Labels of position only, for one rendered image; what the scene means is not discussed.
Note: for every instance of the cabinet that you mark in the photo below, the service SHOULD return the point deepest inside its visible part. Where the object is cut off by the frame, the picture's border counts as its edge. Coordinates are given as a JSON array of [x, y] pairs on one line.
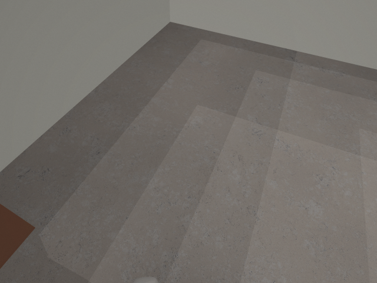
[[13, 231]]

